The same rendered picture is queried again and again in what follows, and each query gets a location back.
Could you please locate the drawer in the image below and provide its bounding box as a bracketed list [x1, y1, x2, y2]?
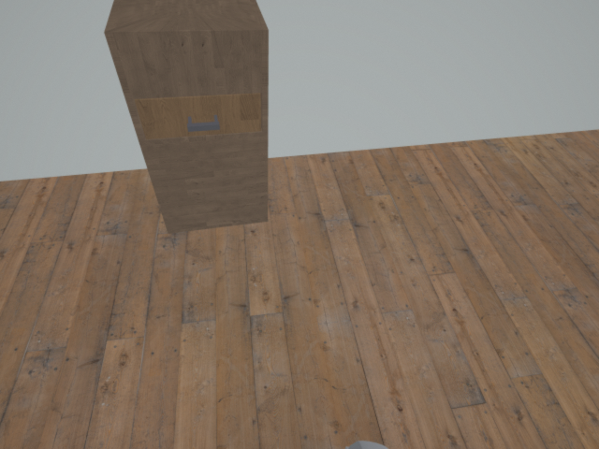
[135, 93, 261, 139]

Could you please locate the handle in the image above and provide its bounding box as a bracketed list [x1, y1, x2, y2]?
[187, 115, 220, 132]

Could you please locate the cabinet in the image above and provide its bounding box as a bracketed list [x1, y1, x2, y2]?
[104, 0, 269, 234]

